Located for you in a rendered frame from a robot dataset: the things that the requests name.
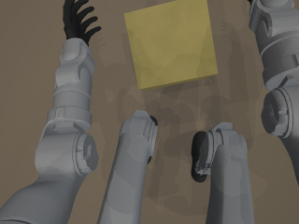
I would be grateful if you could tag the robot right upper arm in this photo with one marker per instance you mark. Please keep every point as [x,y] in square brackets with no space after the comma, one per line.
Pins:
[280,117]

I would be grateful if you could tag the left robot forearm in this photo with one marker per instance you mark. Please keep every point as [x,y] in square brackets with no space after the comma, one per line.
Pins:
[72,91]

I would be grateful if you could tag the robot left hand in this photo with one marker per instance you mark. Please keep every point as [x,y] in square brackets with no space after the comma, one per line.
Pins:
[73,27]

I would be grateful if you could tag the left robot thigh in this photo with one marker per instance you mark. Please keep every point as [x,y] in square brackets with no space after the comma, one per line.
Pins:
[122,203]

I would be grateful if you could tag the carton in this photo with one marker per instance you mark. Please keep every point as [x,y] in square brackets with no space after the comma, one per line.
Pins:
[171,43]

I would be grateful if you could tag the right robot shin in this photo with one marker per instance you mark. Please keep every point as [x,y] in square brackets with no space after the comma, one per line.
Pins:
[201,167]

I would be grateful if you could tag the right robot forearm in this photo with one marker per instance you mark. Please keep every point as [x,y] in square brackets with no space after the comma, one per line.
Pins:
[275,24]

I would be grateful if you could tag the robot left upper arm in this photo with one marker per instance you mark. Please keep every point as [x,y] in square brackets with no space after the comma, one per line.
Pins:
[62,160]

